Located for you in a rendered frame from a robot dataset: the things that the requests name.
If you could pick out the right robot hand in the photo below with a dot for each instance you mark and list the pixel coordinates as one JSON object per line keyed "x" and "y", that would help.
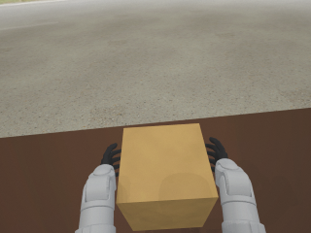
{"x": 218, "y": 152}

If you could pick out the carton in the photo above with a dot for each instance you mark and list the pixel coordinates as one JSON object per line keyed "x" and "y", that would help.
{"x": 165, "y": 177}

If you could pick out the left robot hand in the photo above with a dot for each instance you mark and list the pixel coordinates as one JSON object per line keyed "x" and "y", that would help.
{"x": 107, "y": 157}

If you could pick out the right robot forearm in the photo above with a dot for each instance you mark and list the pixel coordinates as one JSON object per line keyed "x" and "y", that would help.
{"x": 238, "y": 200}

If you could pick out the left robot forearm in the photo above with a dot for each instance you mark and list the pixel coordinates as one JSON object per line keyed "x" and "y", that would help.
{"x": 98, "y": 201}

